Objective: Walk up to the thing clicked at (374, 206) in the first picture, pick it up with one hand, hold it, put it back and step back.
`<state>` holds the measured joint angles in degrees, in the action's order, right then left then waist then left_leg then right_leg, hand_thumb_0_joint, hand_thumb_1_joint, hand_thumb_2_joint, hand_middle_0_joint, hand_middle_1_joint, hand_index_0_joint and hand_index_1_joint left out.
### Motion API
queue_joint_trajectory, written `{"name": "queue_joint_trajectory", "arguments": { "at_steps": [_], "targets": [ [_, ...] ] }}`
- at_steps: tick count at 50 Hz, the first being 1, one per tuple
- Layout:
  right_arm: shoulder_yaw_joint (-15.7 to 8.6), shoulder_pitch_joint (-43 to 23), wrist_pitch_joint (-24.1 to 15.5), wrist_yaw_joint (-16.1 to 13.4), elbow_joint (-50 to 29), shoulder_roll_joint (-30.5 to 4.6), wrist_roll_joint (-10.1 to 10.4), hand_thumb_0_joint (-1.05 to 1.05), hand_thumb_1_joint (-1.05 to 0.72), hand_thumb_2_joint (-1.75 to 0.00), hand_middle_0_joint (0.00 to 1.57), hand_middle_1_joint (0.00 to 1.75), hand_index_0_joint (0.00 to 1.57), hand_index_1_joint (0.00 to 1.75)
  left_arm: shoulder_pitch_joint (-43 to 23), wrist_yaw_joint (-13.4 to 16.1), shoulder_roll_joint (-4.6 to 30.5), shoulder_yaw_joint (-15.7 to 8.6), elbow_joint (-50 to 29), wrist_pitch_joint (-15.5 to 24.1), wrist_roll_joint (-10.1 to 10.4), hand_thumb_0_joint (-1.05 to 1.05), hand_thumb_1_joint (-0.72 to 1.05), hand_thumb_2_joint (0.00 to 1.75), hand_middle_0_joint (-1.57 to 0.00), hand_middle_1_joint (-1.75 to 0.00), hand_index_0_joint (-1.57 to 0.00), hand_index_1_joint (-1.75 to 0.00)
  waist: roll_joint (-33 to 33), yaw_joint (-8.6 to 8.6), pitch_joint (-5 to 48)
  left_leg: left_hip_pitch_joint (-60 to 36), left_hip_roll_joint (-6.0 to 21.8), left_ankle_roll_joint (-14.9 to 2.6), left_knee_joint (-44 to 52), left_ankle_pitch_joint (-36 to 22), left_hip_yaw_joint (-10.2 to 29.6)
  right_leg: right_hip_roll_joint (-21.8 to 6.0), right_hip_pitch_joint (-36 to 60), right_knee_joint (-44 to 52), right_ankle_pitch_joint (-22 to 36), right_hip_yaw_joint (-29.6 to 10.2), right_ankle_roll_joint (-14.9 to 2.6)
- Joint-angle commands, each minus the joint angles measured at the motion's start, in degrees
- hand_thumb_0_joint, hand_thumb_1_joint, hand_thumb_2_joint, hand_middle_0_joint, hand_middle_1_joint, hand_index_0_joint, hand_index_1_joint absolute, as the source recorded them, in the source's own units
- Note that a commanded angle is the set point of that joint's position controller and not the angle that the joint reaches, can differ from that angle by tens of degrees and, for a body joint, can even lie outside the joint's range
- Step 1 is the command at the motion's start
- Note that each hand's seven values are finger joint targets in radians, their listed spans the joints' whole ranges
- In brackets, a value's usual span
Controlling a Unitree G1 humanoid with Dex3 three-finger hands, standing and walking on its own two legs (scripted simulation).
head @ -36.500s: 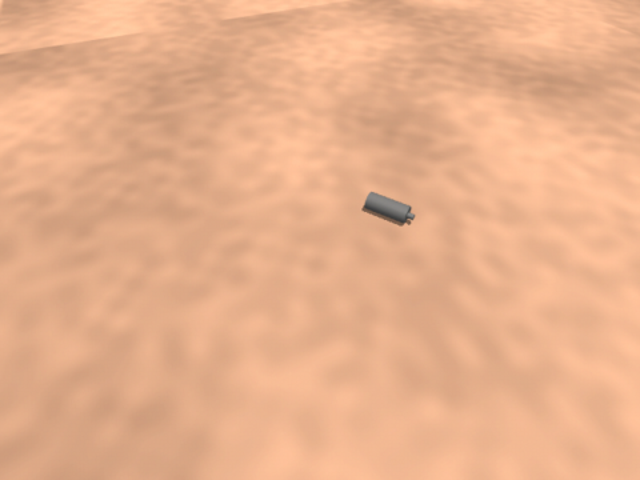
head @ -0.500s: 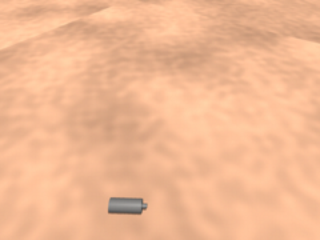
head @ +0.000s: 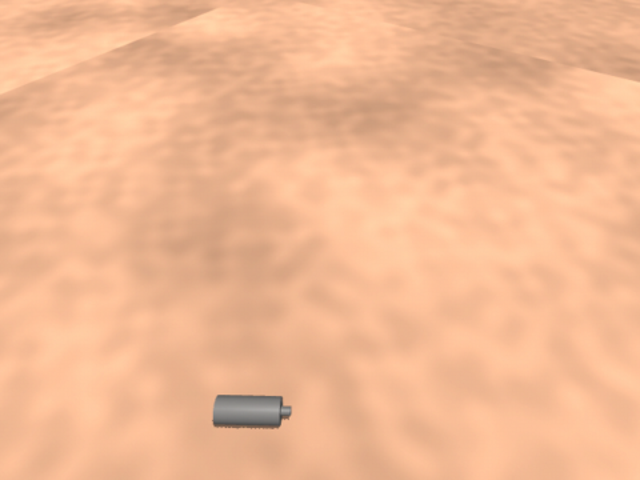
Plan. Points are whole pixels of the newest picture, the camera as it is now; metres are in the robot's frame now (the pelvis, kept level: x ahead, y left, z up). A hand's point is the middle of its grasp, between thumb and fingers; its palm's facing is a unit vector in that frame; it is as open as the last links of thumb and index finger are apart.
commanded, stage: stand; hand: left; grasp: from above
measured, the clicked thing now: (253, 410) +0.46 +0.22 -0.74
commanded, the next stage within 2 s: step back in 0.36 s
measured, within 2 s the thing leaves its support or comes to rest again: neither
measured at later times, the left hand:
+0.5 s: hand out of the picture +0.09 +0.26 -0.16, palm faces +0.00 -0.93 -0.37, open 7.3 cm
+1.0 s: hand out of the picture +0.05 +0.29 -0.18, palm faces -0.12 -0.92 -0.38, open 7.3 cm
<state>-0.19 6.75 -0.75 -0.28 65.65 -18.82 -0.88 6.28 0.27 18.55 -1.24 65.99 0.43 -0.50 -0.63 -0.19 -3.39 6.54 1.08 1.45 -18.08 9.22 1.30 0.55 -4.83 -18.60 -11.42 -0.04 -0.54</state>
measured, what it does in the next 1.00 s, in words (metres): lifts its right foot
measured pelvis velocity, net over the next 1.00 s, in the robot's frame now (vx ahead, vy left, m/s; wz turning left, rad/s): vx -0.09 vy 0.03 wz -0.09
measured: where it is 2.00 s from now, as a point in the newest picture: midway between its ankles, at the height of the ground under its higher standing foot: outside the picture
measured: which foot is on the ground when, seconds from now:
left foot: down 0.00-1.00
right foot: down 0.00-0.64, up 0.66-1.00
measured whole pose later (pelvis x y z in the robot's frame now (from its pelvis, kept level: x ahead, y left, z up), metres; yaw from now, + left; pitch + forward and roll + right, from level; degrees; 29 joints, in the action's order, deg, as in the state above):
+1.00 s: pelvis -0.09 +0.03 -0.02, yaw -5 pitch -2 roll -1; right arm -1.8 7.1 1.2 -0.5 48.9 -20.4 -1.2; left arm 6.1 0.6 22.5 -3.9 49.4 -3.0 -0.6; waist 1.1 -1.2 -12.4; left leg 20.2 1.2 -1.4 -36.7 15.0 -2.0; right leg 2.4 -17.7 -46.1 -26.8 -5.3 0.4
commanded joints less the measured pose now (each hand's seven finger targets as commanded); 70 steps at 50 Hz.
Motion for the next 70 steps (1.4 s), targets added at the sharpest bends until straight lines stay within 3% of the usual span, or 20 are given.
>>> {"name": "queue_joint_trajectory", "arguments": {
  "at_steps": [1,17,20,27,29,31,33,41,45,50,51,52,53,54,57,63,67,68,69,70],
  "targets": [
    [-2.2,-2.2,-1.2,-0.8,-3.1,-11.7,0.1,0.0,-0.9,-0.9,0.2,0.3,0.2,0.3,-2.6,0.7,11.7,-2.1,-3.4,1.4,-0.1,0.0,0.9,0.9,-0.2,-0.3,-0.2,-0.3,-0.1,0.11,4.9,-2.0,6.1,-2.39,2.0,-8.2,4.6,-7.6,-0.1,3.1,8.9,-5.4,-0.76],
    [-2.1,-2.1,-0.9,-0.7,-3.6,-11.8,0.1,0.0,-0.9,-0.9,0.2,0.3,0.2,0.3,-2.4,0.7,12.4,-2.1,-3.6,1.5,-0.1,0.0,0.9,0.9,-0.2,-0.3,-0.2,-0.3,1.0,-0.04,3.7,-1.4,5.9,-2.11,2.2,-6.8,4.4,-7.5,-0.5,4.0,8.0,-5.4,-0.61],
    [-3.1,-2.9,0.7,-0.6,-6.4,-13.2,1.0,0.0,-0.9,-0.9,0.2,0.3,0.2,0.3,-0.9,1.3,17.2,-4.9,-7.5,0.7,1.3,0.0,0.9,0.9,-0.2,-0.3,-0.2,-0.3,2.3,-0.25,3.1,2.8,2.7,-3.06,-11.5,-15.6,2.1,-9.1,-2.4,-2.7,29.4,-7.7,-4.16],
    [-4.8,2.2,2.7,0.1,-10.8,-12.7,0.7,0.0,-0.9,-0.9,0.2,0.3,0.2,0.3,-6.4,1.5,18.1,-5.3,-16.1,-0.6,-0.8,0.0,0.9,0.9,-0.2,-0.3,-0.2,-0.3,10.8,-1.48,6.4,8.4,-2.6,-4.25,-29.6,19.6,2.6,-18.3,-7.3,-7.6,30.0,-13.3,-13.64],
    [-5.0,3.4,1.9,0.0,-11.2,-12.7,0.6,0.0,-0.9,-0.9,0.2,0.3,0.2,0.3,-6.2,1.6,16.5,-4.7,-16.8,-1.1,-0.6,0.0,0.9,0.9,-0.2,-0.3,-0.2,-0.3,8.3,-1.81,6.4,8.6,-1.7,-3.97,-17.3,7.2,0.9,-13.7,-4.0,-12.9,29.2,-9.3,-9.38],
    [-6.1,4.0,1.2,-0.3,-12.0,-16.0,-0.7,0.0,-0.9,-0.9,0.2,0.3,0.2,0.3,-6.0,1.4,14.4,-4.2,-18.4,-2.2,0.7,0.0,0.9,0.9,-0.2,-0.3,-0.2,-0.3,-2.4,-1.77,7.0,2.9,6.7,-6.79,-7.6,-27.1,9.2,-3.3,-9.4,-24.6,14.7,-3.7,-3.53],
    [-7.3,5.3,0.6,-0.3,-13.3,-21.3,-0.6,0.0,-0.9,-0.9,0.2,0.3,0.2,0.3,-3.5,2.2,12.5,-4.0,-19.0,-3.0,0.4,0.0,0.9,0.9,-0.2,-0.3,-0.2,-0.3,-9.5,-2.48,8.1,-3.1,18.9,-15.61,-6.0,-44.8,22.2,6.5,-20.0,-40.7,-27.1,-8.3,-1.48],
    [-6.4,2.0,0.6,-1.9,-18.1,-16.4,-0.5,0.0,-0.9,-0.9,0.2,0.3,0.2,0.3,0.6,1.7,13.9,-5.1,-19.6,-2.6,-0.2,0.0,0.9,0.9,-0.2,-0.3,-0.2,-0.3,-5.8,-1.27,7.1,-6.8,14.1,-16.43,-10.2,-34.7,13.0,4.5,-24.0,-46.8,-19.5,-9.8,1.96],
    [-6.6,4.8,0.8,-1.8,-18.9,-17.2,-0.4,0.0,-0.9,-0.9,0.2,0.3,0.2,0.3,-0.3,1.3,13.7,-5.6,-21.5,-2.2,-0.3,0.0,0.9,0.9,-0.2,-0.3,-0.2,-0.3,-7.2,-3.04,8.0,-8.0,13.5,-16.03,-11.8,-32.7,11.9,2.8,-21.4,-34.7,-18.3,-6.8,2.06],
    [-6.4,-0.9,1.8,-1.1,-20.9,-18.4,0.1,0.0,-0.9,-0.9,0.2,0.3,0.2,0.3,8.0,0.8,12.5,-6.1,-18.3,-1.5,-1.1,0.0,0.9,0.9,-0.2,-0.3,-0.2,-0.3,-8.2,1.48,9.5,4.6,12.1,-11.89,-15.5,-18.3,10.3,1.2,-4.7,-9.5,-4.2,-0.8,-0.72],
    [-5.7,-0.9,2.0,-1.0,-20.6,-16.7,0.6,0.0,-0.9,-0.9,0.2,0.3,0.2,0.3,8.8,1.0,13.7,-6.4,-18.1,-1.0,-1.6,0.0,0.9,0.9,-0.2,-0.3,-0.2,-0.3,-5.3,1.99,9.4,9.8,9.9,-8.87,-17.4,-12.0,9.1,-0.5,-0.7,-6.0,2.1,-3.9,-1.79],
    [-5.0,-0.1,2.2,-0.8,-21.2,-14.6,1.0,0.0,-0.9,-0.9,0.2,0.3,0.2,0.3,8.6,0.9,18.4,-7.7,-19.0,-0.6,-2.2,0.0,0.9,0.9,-0.2,-0.3,-0.2,-0.3,6.3,1.39,7.9,20.2,2.2,-4.49,-25.4,0.7,6.4,-10.0,2.2,-4.3,7.1,-19.5,-5.56],
    [-5.1,-2.2,2.5,-1.4,-21.5,-12.9,1.1,0.0,-0.9,-0.9,0.2,0.3,0.2,0.3,4.5,0.6,23.0,-8.4,-20.4,-1.0,-1.0,0.0,0.9,0.9,-0.2,-0.3,-0.2,-0.3,15.9,2.58,4.3,20.5,-7.1,-2.17,-38.5,25.9,1.6,-21.7,-8.8,0.4,12.5,-29.2,-15.93],
    [-5.8,-1.6,3.0,-1.7,-20.3,-14.8,0.6,0.0,-0.9,-0.9,0.2,0.3,0.2,0.3,1.5,0.8,23.0,-8.2,-22.8,-0.5,-1.6,0.0,0.9,0.9,-0.2,-0.3,-0.2,-0.3,13.1,2.03,2.1,18.3,-6.4,-1.58,-49.1,28.3,7.2,-24.1,-14.4,-0.1,15.6,-32.7,-18.76],
    [-5.4,4.6,2.7,-1.5,-17.3,-14.9,1.8,0.0,-0.9,-0.9,0.2,0.3,0.2,0.3,-4.6,1.4,16.9,-6.9,-24.4,-0.6,-1.0,0.0,0.9,0.9,-0.2,-0.3,-0.2,-0.3,8.0,-1.92,1.4,19.2,-8.7,-0.9,-52.9,19.6,7.9,-13.9,-11.8,-4.6,20.0,-15.3,-12.3],
    [-4.6,2.9,2.0,-1.6,-18.8,-14.3,0.9,0.0,-0.9,-0.9,0.2,0.3,0.2,0.3,2.5,1.9,15.5,-6.8,-25.0,-1.3,-1.4,0.0,0.9,0.9,-0.2,-0.3,-0.2,-0.3,11.0,2.96,5.6,21.4,-5.1,0.28,-34.4,22.5,4.2,-14.5,3.9,-9.6,25.8,-14.7,-13.01],
    [-5.3,9.0,1.1,-1.1,-16.5,-13.0,-0.3,0.0,-0.9,-0.9,0.2,0.3,0.2,0.3,-0.1,1.3,16.9,-6.3,-26.2,-2.4,-0.2,0.0,0.9,0.9,-0.2,-0.3,-0.2,-0.3,10.1,-0.81,8.4,7.8,-2.9,-1.93,-5.8,6.3,-1.6,-12.1,0.4,-17.1,24.7,-11.2,-8.94],
    [-6.0,8.6,0.8,-1.0,-16.9,-14.2,-0.9,0.0,-0.9,-0.9,0.2,0.3,0.2,0.3,0.5,1.1,15.6,-5.6,-26.5,-2.8,-0.1,0.0,0.9,0.9,-0.2,-0.3,-0.2,-0.3,7.0,-0.78,7.4,2.9,-0.7,-2.75,-3.2,-2.1,2.3,-9.9,-6.6,-18.4,16.9,-10.6,-5.72],
    [-7.2,6.9,0.6,-0.8,-17.8,-18.9,-1.9,0.0,-0.9,-0.9,0.2,0.3,0.2,0.3,2.6,0.9,13.2,-5.1,-26.7,-3.0,0.1,0.0,0.9,0.9,-0.2,-0.3,-0.2,-0.3,-5.3,0.27,7.4,-2.8,10.5,-6.61,-2.1,-10.1,17.7,-2.9,-17.8,-25.8,0.4,-6.4,-2.26],
    [-7.9,4.9,0.9,-0.1,-19.1,-24.3,-1.5,0.0,-0.9,-0.9,0.2,0.3,0.2,0.3,-2.4,1.7,14.5,-6.0,-27.6,-2.8,0.2,0.0,0.9,0.9,-0.2,-0.3,-0.2,-0.3,-14.4,-2.77,4.9,5.3,19.8,-14.93,-1.0,-19.8,26.7,4.9,-20.5,-36.4,-25.6,-4.4,-0.21]
  ]
}}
